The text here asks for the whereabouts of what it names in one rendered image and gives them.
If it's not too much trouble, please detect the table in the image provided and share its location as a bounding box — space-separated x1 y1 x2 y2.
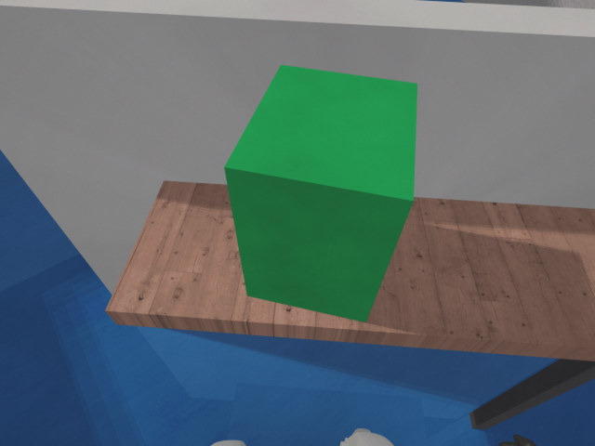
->
105 180 595 429

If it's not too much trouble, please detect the carton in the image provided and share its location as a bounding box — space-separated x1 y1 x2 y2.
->
224 65 417 322

